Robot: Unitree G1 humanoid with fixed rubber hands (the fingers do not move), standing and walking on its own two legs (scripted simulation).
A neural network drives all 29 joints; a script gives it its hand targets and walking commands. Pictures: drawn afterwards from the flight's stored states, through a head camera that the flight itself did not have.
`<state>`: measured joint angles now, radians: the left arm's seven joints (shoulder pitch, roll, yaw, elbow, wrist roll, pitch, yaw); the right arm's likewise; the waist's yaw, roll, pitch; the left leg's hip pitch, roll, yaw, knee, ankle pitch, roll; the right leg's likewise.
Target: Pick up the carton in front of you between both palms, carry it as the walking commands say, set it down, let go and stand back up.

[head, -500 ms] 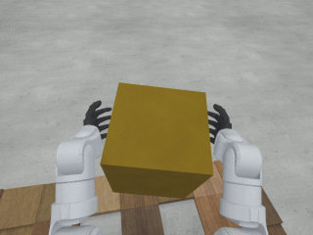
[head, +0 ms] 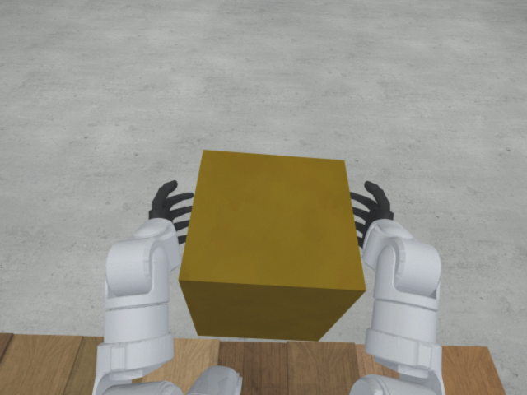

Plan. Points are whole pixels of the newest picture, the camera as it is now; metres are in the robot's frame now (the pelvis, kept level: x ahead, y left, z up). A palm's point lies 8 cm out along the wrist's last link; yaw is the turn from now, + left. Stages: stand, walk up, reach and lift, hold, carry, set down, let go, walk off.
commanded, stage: carry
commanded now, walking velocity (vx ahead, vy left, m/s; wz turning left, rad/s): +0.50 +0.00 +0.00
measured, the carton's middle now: (265, 254) +0.34 +0.04 +0.01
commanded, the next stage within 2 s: none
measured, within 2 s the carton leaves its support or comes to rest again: neither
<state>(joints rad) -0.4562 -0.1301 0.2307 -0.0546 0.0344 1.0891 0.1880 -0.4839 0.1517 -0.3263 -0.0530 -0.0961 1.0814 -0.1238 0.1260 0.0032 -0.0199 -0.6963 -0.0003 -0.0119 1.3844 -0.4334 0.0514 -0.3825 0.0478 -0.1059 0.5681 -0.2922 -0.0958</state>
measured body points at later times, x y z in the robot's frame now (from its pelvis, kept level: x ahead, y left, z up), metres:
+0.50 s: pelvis +0.34 +0.06 +0.01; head +0.36 +0.06 +0.46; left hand +0.69 +0.18 +0.11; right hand +0.67 -0.12 +0.11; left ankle +0.31 +0.13 -0.72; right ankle +0.42 -0.07 -0.67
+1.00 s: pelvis +0.67 +0.01 +0.00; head +0.68 +0.00 +0.45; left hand +1.00 +0.16 +0.10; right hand +1.00 -0.15 +0.09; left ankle +0.80 +0.15 -0.69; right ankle +0.59 -0.06 -0.74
